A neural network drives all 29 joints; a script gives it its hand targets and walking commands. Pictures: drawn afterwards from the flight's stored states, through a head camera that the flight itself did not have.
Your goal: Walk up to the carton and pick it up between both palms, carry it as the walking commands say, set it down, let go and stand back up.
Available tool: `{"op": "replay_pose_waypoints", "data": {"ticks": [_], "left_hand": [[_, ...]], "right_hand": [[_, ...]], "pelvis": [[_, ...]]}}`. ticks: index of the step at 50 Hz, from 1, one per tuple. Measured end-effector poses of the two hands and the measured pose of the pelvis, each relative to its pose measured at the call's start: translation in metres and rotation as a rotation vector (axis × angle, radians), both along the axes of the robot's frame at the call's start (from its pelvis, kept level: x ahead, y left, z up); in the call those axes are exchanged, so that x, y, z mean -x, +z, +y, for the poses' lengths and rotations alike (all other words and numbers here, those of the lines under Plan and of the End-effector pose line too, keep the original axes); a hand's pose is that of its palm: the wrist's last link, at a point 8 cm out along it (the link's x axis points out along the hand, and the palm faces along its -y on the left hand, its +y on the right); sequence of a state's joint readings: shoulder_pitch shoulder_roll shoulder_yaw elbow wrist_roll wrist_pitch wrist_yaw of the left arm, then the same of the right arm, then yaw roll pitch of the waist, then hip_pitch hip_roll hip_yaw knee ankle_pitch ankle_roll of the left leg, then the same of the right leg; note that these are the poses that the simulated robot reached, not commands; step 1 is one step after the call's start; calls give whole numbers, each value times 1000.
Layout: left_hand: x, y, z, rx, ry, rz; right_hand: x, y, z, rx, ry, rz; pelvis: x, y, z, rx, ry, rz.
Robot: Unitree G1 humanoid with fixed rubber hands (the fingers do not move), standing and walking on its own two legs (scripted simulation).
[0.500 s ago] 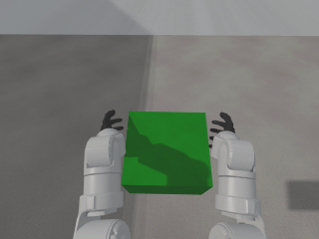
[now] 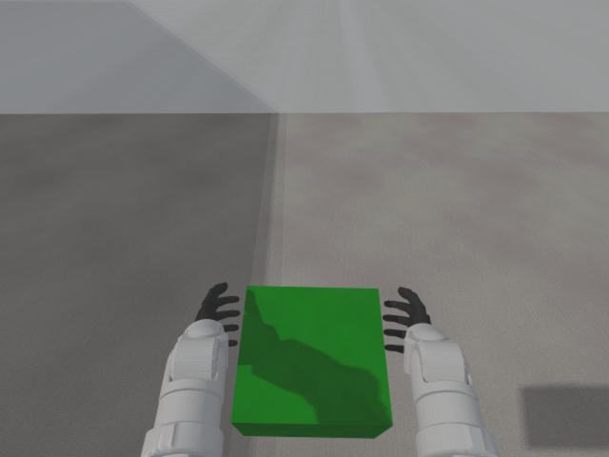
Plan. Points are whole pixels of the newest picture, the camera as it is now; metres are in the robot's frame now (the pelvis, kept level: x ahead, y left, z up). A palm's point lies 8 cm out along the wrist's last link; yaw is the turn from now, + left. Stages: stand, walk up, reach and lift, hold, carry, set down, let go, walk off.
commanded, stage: hold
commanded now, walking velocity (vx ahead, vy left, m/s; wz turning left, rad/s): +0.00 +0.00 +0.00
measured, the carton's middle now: (310, 362) +0.31 +0.01 -0.05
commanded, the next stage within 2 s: set down in 0.28 s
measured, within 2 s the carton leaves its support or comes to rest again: neither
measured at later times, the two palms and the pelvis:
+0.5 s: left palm (213, 329) +0.31 +0.16 +0.03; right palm (414, 339) +0.31 -0.14 +0.02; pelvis +0.03 +0.01 +0.00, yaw +1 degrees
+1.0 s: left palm (222, 354) +0.32 +0.16 -0.05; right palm (403, 358) +0.33 -0.14 -0.05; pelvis +0.00 +0.00 -0.02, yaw +2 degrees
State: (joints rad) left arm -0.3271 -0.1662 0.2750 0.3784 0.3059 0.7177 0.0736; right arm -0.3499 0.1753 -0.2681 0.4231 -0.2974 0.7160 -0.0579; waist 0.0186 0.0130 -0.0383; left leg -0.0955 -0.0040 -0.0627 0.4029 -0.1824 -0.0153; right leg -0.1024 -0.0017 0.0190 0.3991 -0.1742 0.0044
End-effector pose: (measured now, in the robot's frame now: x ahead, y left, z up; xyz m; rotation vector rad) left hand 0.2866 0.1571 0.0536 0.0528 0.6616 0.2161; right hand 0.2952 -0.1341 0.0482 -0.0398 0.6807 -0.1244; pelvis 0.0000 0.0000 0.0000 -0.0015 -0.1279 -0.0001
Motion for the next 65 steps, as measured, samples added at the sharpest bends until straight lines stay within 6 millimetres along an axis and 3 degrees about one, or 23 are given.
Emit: {"op": "replay_pose_waypoints", "data": {"ticks": [8,14,23,35,49,65], "left_hand": [[-22,25,1,-1,-74,-21],[-30,23,2,-7,-86,-20],[-26,-21,5,24,-83,52],[-33,-52,-2,23,-84,81],[-33,-95,1,53,-3,59],[-54,-163,0,73,8,31]], "right_hand": [[-14,19,-3,-40,-23,-22],[-22,16,-2,-8,-8,-20],[-17,-21,0,29,22,51],[-22,-54,-8,20,15,81],[-32,-96,-2,8,3,65],[-52,-161,-2,5,-18,38]], "pelvis": [[-5,-1,10,-2,22,-27],[-14,2,14,-3,13,-13],[-25,3,13,4,23,17],[-26,0,6,2,28,126],[-1,-17,-2,3,33,291],[30,-64,-1,6,23,536]]}}
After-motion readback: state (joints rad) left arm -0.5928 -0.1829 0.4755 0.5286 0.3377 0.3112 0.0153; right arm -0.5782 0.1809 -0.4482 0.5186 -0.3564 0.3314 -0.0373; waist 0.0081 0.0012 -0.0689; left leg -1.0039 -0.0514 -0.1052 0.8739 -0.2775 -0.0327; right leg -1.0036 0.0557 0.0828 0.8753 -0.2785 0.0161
